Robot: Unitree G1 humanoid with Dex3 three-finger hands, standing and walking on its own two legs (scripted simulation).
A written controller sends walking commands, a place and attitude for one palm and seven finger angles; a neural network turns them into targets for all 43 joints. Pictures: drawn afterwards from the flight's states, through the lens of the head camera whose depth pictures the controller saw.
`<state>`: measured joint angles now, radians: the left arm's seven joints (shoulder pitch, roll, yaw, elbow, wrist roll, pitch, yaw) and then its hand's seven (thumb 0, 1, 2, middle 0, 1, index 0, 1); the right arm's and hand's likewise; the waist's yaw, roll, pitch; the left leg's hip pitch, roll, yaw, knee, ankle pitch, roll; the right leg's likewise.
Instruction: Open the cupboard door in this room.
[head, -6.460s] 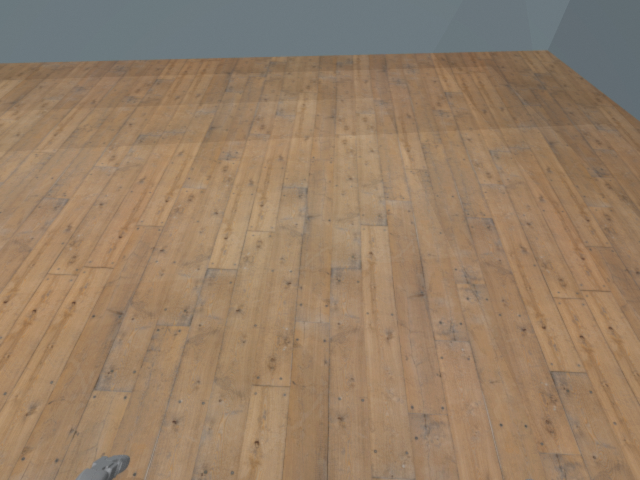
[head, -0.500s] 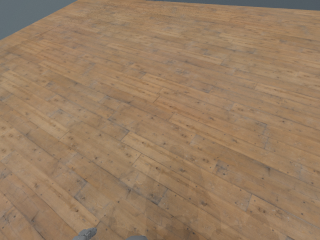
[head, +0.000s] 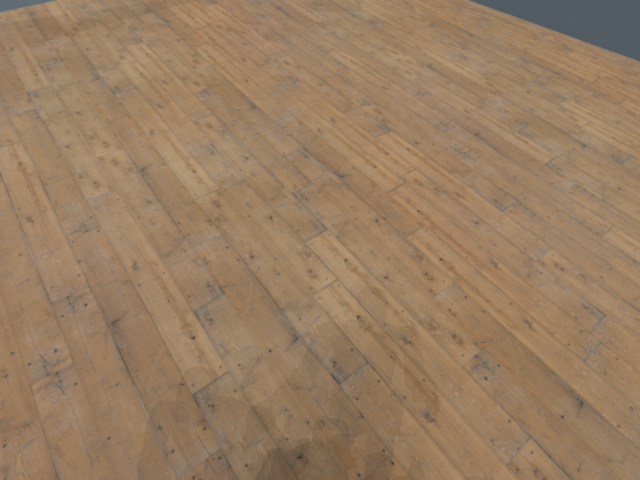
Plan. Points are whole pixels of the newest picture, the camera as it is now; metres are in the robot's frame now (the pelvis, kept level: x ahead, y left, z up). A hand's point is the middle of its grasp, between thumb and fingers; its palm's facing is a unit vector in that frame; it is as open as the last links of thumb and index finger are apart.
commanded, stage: turn or walk to find it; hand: left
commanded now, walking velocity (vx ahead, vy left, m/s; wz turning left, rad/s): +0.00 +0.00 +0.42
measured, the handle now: out of the picture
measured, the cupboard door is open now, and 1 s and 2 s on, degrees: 0 0 0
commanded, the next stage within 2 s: none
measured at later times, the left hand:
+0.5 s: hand out of the picture +0.07 +0.18 -0.13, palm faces +0.19 -0.94 -0.29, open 7.3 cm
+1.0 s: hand out of the picture -0.14 +0.17 -0.18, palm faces +0.49 -0.83 -0.26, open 7.3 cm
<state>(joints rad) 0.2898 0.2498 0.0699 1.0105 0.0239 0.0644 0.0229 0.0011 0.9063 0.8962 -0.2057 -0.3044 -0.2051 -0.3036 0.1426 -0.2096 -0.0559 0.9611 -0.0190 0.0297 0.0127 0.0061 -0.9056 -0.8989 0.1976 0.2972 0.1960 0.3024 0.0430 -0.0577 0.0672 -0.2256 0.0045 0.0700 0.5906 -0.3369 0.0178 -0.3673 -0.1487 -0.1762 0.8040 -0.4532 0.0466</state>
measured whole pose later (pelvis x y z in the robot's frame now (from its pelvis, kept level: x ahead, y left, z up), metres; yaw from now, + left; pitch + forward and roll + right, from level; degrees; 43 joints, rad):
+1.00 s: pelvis -0.05 -0.02 +0.00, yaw +27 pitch -1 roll +1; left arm 0.27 0.24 0.07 0.99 0.02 0.05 0.02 0.00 0.91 0.90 -0.21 -0.30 -0.21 -0.30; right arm 0.15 -0.23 -0.06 0.97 -0.02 0.03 0.01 0.01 -0.91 -0.90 0.20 0.30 0.20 0.30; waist 0.03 -0.04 0.08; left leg -0.25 0.01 0.07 0.59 -0.32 0.01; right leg -0.30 -0.16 -0.21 0.74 -0.42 0.04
